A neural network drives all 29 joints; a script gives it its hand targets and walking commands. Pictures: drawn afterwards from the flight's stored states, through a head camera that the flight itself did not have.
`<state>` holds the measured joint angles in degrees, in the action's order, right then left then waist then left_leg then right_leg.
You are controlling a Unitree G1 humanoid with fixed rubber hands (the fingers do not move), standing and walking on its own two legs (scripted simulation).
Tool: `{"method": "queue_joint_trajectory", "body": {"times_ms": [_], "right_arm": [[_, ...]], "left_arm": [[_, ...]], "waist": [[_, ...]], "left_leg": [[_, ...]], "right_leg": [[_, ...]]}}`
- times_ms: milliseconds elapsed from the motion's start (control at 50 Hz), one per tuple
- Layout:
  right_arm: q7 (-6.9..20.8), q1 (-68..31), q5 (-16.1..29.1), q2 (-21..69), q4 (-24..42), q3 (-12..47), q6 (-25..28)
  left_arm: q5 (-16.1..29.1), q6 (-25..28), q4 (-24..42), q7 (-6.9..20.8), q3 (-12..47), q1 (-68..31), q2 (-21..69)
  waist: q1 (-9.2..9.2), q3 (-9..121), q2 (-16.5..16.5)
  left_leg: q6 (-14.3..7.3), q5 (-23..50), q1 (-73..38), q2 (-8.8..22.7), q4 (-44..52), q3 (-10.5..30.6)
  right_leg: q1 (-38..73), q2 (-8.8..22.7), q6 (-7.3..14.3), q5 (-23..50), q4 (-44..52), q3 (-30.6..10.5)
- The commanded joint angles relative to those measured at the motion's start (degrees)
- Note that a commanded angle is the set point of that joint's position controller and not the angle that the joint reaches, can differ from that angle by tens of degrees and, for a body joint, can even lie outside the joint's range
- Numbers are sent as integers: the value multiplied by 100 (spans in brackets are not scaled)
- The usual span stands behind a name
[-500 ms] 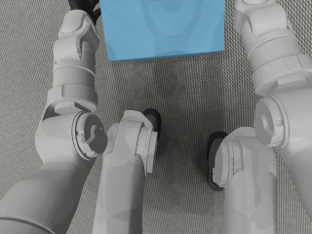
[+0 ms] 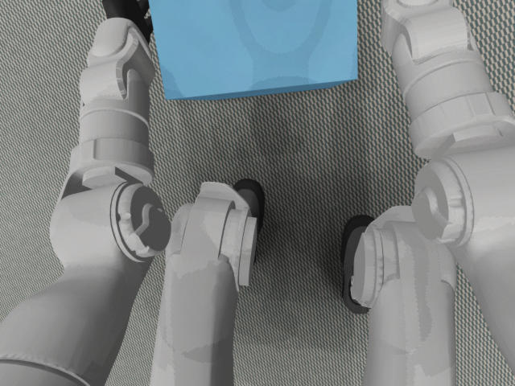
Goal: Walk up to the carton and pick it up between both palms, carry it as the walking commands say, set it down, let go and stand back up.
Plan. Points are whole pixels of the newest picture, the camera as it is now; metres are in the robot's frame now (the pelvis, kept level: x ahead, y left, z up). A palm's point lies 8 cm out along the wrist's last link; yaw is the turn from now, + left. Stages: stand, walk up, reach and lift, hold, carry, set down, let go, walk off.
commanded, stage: set down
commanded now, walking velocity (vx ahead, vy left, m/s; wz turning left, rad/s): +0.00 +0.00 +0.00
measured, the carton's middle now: (259, 17) +0.53 +0.11 -0.25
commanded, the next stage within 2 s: none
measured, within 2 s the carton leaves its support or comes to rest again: rests again in 0.62 s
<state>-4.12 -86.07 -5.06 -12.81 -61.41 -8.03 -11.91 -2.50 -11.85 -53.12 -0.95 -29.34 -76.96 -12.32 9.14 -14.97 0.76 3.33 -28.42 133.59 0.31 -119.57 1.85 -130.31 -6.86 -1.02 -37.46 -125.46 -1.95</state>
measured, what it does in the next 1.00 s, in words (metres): stands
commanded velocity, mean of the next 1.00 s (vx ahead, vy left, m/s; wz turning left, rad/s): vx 0.00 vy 0.00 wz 0.00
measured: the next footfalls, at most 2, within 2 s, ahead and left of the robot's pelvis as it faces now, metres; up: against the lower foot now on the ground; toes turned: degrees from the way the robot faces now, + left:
none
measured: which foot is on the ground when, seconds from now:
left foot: down 0.00-1.00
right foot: down 0.00-1.00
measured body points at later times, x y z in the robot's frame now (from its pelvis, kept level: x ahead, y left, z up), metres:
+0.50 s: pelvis +0.00 +0.00 +0.00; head +0.37 +0.00 +0.24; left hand +0.51 +0.26 -0.17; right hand +0.58 -0.04 -0.19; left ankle +0.13 +0.14 -0.35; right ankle +0.08 -0.11 -0.35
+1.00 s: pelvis -0.01 +0.01 +0.00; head +0.37 +0.01 +0.24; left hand +0.49 +0.27 -0.19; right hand +0.59 -0.08 -0.19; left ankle +0.13 +0.14 -0.35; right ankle +0.08 -0.11 -0.35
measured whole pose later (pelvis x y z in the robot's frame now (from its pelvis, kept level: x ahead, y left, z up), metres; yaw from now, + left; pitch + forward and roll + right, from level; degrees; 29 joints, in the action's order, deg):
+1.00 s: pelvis -0.01 +0.01 +0.00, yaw +1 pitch +39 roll +3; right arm -3.3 -90.9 6.9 -24.0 -68.4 4.4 -6.0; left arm 8.6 -1.0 -65.9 -5.7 -20.1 -79.6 -15.9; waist 8.7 -20.7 -0.7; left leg 1.9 -26.7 131.2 0.0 -118.9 -0.4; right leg -127.9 -6.5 -2.9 -36.6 -125.6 -4.3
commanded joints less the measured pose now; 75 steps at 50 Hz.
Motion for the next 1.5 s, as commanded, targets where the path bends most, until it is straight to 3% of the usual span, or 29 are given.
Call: {"method": "queue_joint_trajectory", "body": {"times_ms": [0, 240, 420, 520, 600, 640, 720, 800, 1000, 1140, 1280, 1380, 1480], "right_arm": [[1134, -2040, 255, 4362, 452, 1196, 244], [1114, -1839, 91, 4184, 413, 1111, 261], [890, -1780, 100, 3178, 403, 1023, 386], [569, -1631, 98, 1682, 338, 829, 489], [28, -1476, 238, -512, 335, 636, 595], [-131, -1602, 380, -1017, 367, 710, 617], [-78, -1878, 854, -999, 285, 1150, 654], [-6, -2092, 1123, -1096, 141, 1336, 678], [103, -2138, 1230, -1557, -215, 1158, 706], [40, -2141, 1304, -1637, 423, 1152, 617], [9, -1836, 1213, -1791, 942, 876, 367], [100, -1486, 982, -1788, 894, 585, 206], [207, -1305, 806, -1705, 922, 374, 105]], "left_arm": [[436, 77, 276, 1347, 1749, -2542, 4747], [487, 158, 196, 1291, 1726, -2435, 4545], [492, 339, 77, 955, 1463, -2180, 3610], [407, 557, -211, 532, 962, -1705, 2161], [411, 845, -468, -101, 432, -1133, 57], [520, 947, -609, -318, 452, -998, -442], [923, 1105, -606, -440, 780, -1246, -682], [1146, 1162, -632, -461, 975, -1441, -819], [1145, 1192, -739, -492, 916, -1399, -1205], [1212, 1076, -101, -582, 904, -1219, -1275], [1134, 761, 699, -666, 864, -919, -1152], [1014, 525, 1107, -639, 854, -667, -921], [824, 362, 1387, -586, 719, -433, -806]], "waist": [[16, 5398, 881], [-65, 5295, 868], [-28, 5443, 872], [27, 5499, 888], [69, 5563, 906], [129, 5605, 888], [350, 5766, 961], [411, 5842, 1045], [484, 5747, 1030], [574, 6878, 1107], [475, 7652, 878], [315, 7460, 647], [313, 7351, 586]], "left_leg": [[-35, 2009, -3271, -456, 383, -546], [10, 2092, -3241, -465, 295, -536], [75, 2116, -3417, -437, 303, -564], [105, 2025, -3494, -391, 358, -585], [123, 1928, -3654, -329, 484, -599], [88, 1994, -3781, -293, 536, -549], [12, 2281, -3911, -211, 507, -488], [-33, 2317, -3934, -144, 518, -456], [-60, 2244, -4107, -74, 564, -403], [-77, 2502, -4733, -127, 681, -536], [-55, 2418, -5245, -218, 1013, -707], [1, 2181, -5310, -269, 1452, -731], [15, 2107, -5420, -316, 1944, -733]], "right_leg": [[2151, -157, 171, 1745, 1293, 255], [2159, -113, 144, 1857, 1223, 250], [2297, -22, 74, 1851, 1209, 269], [2455, 82, -5, 1723, 1233, 241], [2710, 207, -72, 1572, 1280, 174], [2703, 273, -96, 1544, 1302, 116], [2659, 379, -125, 1729, 1251, 14], [2619, 449, -131, 1700, 1210, -10], [2307, 498, -154, 1432, 1137, 53], [2987, 411, -162, 1602, 1235, 143], [3302, 284, -110, 1487, 1600, 281], [3182, 202, -52, 1284, 2029, 374], [3214, 131, -32, 1225, 2483, 428]]}}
